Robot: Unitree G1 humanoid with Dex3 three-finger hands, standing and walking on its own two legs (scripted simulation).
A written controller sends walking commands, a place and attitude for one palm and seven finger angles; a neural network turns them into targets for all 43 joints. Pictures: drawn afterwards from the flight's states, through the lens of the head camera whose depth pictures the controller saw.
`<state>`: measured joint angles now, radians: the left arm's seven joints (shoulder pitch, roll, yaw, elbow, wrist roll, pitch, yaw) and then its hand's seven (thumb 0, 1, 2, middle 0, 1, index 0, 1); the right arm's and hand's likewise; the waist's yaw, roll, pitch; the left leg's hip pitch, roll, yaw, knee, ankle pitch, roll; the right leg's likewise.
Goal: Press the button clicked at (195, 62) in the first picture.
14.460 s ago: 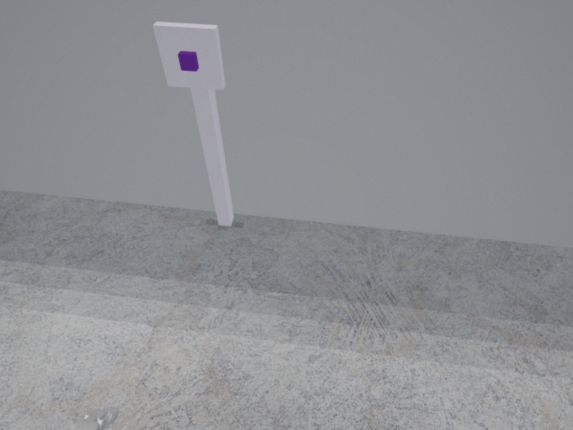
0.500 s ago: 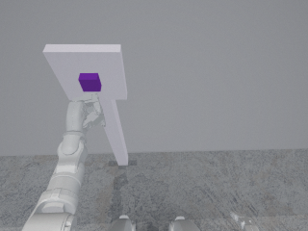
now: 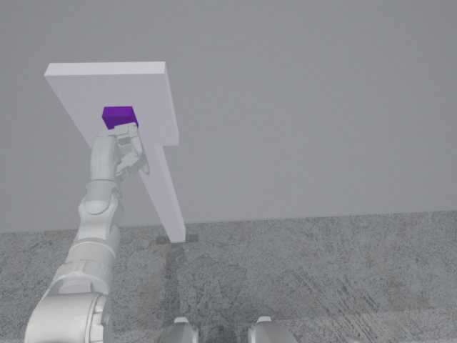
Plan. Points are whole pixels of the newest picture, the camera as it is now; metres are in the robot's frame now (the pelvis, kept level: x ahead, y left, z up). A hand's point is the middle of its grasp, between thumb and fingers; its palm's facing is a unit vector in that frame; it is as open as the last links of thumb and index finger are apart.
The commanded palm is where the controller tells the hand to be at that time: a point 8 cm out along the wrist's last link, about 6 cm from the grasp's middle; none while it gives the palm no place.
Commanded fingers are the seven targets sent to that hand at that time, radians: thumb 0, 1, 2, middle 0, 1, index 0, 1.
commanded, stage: press the button with the knuckle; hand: left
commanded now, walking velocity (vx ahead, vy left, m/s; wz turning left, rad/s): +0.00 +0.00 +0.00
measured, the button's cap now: (121, 119) +0.49 +0.19 +0.09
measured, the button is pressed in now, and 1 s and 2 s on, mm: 0 11 0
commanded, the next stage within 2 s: hold the button down briefly in 0.62 s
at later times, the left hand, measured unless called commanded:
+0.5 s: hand (140, 148) +0.45 +0.15 +0.06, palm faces +0.02 -1.00 -0.02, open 3.5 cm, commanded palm +0.44 +0.21 +0.06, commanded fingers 0.00 0.90 0.90 -1.30 -1.50 -1.30 -1.50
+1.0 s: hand (140, 147) +0.45 +0.15 +0.05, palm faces +0.03 -1.00 -0.03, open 3.4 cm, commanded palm +0.46 +0.20 +0.06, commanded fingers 0.00 0.90 0.90 -1.30 -1.50 -1.30 -1.50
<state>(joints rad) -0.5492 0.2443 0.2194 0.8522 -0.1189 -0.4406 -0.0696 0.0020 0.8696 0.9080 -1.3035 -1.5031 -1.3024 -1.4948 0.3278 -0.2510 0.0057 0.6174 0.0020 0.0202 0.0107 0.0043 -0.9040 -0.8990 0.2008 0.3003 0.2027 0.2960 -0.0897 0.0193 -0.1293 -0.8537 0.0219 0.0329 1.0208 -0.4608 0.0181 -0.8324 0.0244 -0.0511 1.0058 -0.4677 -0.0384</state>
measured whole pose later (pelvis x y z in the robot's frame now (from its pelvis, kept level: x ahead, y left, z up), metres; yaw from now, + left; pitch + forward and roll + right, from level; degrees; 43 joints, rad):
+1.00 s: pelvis -0.05 +0.01 -0.02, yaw +1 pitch +19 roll -3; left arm -0.89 0.38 0.26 1.20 -0.07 -0.49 -0.06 0.01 0.84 0.97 -1.30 -1.50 -1.51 -1.49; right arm 0.36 -0.27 0.05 0.65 -0.01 -0.02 -0.01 0.00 -0.90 -0.90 0.20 0.30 0.20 0.30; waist -0.18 0.02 -0.11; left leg -1.04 0.01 0.00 1.12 -0.41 0.03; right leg -1.00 0.02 -0.09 1.07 -0.41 -0.03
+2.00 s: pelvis +0.02 +0.00 +0.01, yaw +1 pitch +15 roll -1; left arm -0.18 0.19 0.10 0.46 -0.18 -0.44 -0.10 0.02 0.90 0.90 -1.31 -1.50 -1.30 -1.50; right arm 0.23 -0.25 0.00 0.55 0.02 0.01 0.00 0.00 -0.90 -0.90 0.20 0.30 0.20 0.30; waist -0.02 0.02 -0.12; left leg -0.78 0.01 0.00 1.00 -0.48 0.01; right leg -0.75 0.02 -0.07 0.97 -0.49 -0.04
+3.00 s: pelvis +0.03 +0.01 +0.07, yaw +1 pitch -2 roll -1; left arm 0.39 0.30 0.15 -0.30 -0.07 -0.03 0.11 0.02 0.89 0.90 -1.31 -1.50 -1.30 -1.49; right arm 0.20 -0.22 0.06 0.56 0.02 -0.06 -0.09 0.01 -0.90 -0.90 0.20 0.30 0.20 0.30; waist 0.05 0.05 -0.02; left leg -0.19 -0.01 0.02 0.52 -0.30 0.03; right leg -0.16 0.02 -0.04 0.49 -0.30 -0.02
